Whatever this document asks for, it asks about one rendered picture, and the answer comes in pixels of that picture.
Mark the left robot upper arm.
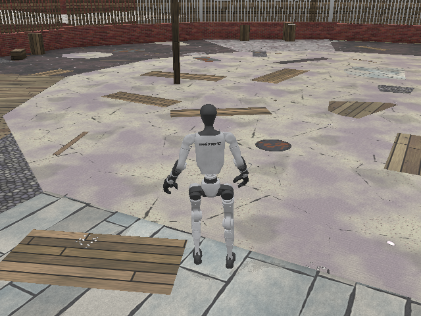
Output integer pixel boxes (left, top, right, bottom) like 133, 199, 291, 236
176, 133, 196, 170

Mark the robot left forearm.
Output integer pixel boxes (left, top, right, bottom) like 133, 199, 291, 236
166, 160, 182, 184

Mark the left robot hand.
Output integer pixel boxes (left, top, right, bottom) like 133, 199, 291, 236
163, 177, 178, 194

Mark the robot right forearm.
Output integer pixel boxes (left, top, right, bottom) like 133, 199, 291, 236
237, 156, 249, 178

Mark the left robot shin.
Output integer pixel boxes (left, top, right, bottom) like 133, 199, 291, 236
191, 211, 201, 255

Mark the right robot upper arm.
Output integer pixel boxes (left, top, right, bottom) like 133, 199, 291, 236
223, 132, 244, 167

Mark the right robot hand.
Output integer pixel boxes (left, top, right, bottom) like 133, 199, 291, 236
233, 174, 249, 188

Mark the robot left thigh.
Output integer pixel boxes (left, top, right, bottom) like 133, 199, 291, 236
189, 183, 202, 222

